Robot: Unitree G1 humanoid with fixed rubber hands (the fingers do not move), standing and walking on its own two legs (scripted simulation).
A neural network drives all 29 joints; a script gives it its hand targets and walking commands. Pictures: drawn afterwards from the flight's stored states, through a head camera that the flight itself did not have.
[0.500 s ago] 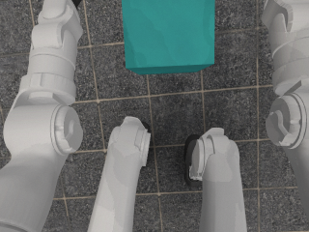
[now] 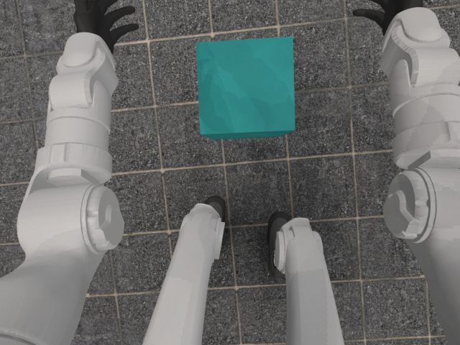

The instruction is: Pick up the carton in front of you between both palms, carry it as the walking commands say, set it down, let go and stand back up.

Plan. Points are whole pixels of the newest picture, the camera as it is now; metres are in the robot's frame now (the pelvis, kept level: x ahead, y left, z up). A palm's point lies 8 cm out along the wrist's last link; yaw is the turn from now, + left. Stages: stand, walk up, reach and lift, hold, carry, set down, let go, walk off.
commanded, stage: set down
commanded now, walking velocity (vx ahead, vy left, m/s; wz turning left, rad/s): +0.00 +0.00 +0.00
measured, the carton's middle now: (245, 97) +0.53 +0.05 -0.46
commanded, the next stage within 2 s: let go in 0.10 s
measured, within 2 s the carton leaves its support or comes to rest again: neither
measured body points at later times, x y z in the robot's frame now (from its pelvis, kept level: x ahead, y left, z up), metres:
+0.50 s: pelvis +0.05 +0.01 +0.12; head +0.31 +0.02 +0.49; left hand +0.44 +0.26 +0.00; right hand +0.48 -0.17 +0.00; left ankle +0.09 +0.11 -0.55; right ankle +0.07 -0.11 -0.55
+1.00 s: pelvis +0.09 +0.00 +0.19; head +0.17 -0.01 +0.63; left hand +0.28 +0.24 +0.11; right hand +0.31 -0.23 +0.10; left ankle +0.09 +0.11 -0.55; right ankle +0.07 -0.11 -0.55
